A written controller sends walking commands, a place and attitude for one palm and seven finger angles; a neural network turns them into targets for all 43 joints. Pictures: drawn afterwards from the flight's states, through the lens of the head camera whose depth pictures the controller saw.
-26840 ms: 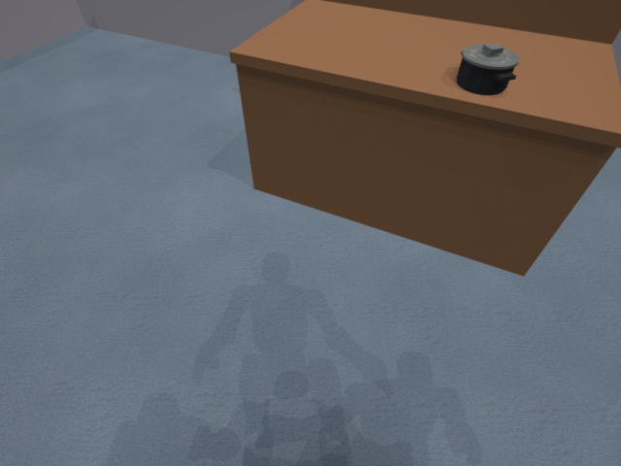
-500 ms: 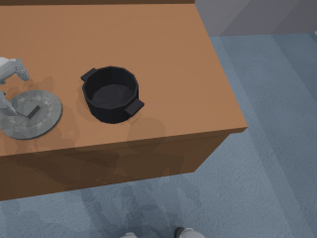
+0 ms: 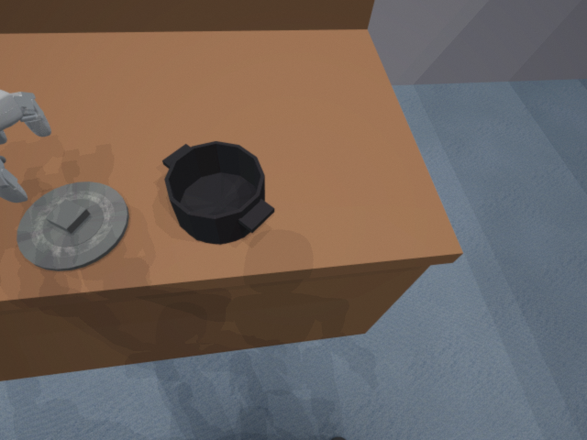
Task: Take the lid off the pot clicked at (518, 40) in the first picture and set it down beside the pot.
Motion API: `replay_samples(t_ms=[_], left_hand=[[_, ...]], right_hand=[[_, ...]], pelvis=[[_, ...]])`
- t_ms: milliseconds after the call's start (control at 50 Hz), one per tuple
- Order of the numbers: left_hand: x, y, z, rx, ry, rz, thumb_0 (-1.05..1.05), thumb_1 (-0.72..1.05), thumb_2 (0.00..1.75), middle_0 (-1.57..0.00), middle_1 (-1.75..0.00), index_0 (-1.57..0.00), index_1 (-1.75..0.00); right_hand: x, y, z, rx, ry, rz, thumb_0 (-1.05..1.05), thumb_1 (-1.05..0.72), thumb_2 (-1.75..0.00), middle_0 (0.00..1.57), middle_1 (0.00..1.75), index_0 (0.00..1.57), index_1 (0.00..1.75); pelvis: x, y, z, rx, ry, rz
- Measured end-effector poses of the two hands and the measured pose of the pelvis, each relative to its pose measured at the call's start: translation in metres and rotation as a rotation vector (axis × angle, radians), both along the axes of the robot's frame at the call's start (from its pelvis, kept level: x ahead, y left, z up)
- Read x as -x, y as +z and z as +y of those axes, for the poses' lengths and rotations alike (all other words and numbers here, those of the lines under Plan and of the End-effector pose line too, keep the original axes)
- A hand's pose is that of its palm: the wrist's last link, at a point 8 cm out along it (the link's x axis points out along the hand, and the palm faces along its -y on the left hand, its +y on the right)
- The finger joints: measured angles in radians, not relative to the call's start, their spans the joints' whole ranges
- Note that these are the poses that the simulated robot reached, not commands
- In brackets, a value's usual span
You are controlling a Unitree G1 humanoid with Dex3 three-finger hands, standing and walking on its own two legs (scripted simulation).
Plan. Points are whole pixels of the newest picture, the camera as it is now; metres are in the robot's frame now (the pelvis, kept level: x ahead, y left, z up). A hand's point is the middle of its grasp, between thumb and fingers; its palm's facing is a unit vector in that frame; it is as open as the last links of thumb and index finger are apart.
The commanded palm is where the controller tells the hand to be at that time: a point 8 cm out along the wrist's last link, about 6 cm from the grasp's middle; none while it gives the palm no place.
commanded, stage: raise the empty hand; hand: left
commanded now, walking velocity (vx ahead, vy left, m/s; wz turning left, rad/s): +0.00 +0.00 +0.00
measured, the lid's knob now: (68, 216) +0.45 +0.35 -0.04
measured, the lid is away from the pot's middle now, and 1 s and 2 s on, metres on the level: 0.24 0.24 0.24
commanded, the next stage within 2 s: draw the hand back to the body in 0.20 s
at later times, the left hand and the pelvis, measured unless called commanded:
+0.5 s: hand (1, 156) +0.43 +0.35 +0.12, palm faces -0.37 -0.10 -0.92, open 10.9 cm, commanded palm +0.42 +0.34 +0.17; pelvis +0.01 +0.00 +0.01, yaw +1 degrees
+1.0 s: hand (40, 163) +0.40 +0.28 +0.15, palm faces +0.34 -0.84 -0.43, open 10.9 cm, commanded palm +0.34 +0.31 +0.18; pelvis +0.01 -0.03 +0.01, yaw +1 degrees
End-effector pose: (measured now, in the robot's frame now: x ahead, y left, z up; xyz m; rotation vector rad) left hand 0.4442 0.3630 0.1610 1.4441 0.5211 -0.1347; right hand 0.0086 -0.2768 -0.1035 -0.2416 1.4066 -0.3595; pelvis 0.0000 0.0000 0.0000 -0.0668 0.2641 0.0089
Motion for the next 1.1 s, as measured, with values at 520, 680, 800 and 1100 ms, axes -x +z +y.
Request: replay_samples(t_ms=[520,680,800,1100], left_hand=[[0.012,0.016,-0.015,-0.019,-0.042,-0.041,0.0,0.12,0.38,-0.29,-1.0,-0.29,-1.0],[0.036,0.012,-0.02,-0.039,-0.045,-0.041,0.0,0.12,0.38,-0.29,-1.0,-0.29,-1.0],[0.058,0.011,-0.016,-0.024,-0.008,-0.055,0.0,0.12,0.38,-0.29,-1.0,-0.29,-1.0],[0.094,0.022,-0.061,0.964,0.286,-0.885,0.0,0.17,0.42,-0.28,-0.95,-0.28,-0.95]], right_hand=[[-0.04,-0.001,0.005,-0.068,0.049,-0.08,0.01,-0.9,-0.9,0.21,0.3,0.21,0.3],[-0.066,-0.001,0.007,-0.099,0.097,-0.144,0.01,-0.9,-0.9,0.21,0.3,0.21,0.3],[-0.09,0.001,0.01,-0.12,0.141,-0.217,0.01,-0.91,-0.9,0.21,0.3,0.2,0.3],[-0.111,0.022,0.001,-0.093,0.214,-0.444,0.01,-0.9,-0.9,0.21,0.3,0.21,0.3]], pelvis=[[-0.006,0.007,-0.004,-0.014,0.012,-0.04],[-0.003,0.01,-0.007,-0.02,0.024,-0.072],[0.0,0.01,-0.012,-0.026,0.024,-0.094],[-0.012,0.015,-0.038,-0.033,0.004,-0.224]])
